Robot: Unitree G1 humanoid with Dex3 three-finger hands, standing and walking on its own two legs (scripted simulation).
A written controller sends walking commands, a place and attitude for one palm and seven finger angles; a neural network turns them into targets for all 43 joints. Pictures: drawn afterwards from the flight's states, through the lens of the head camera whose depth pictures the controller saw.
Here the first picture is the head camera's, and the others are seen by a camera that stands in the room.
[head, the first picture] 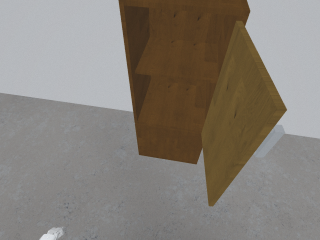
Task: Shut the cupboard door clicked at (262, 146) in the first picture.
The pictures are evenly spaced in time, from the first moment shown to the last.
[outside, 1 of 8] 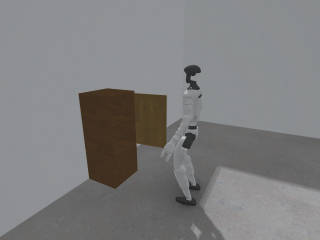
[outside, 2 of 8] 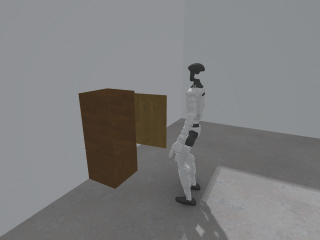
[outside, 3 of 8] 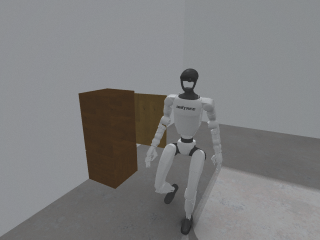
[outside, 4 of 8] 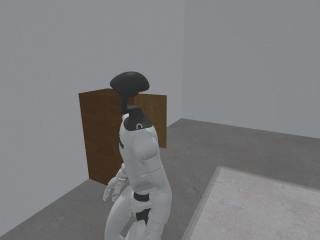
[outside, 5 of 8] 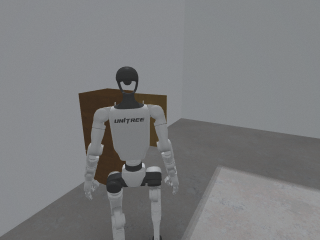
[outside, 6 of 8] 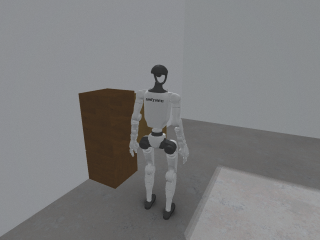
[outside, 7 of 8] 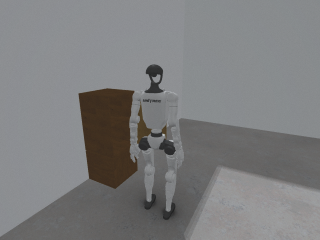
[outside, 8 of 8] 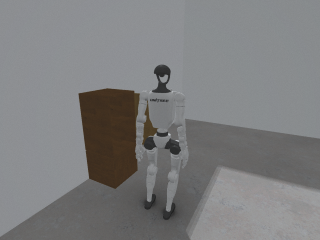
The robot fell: no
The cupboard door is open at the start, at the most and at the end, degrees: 97 97 97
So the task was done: no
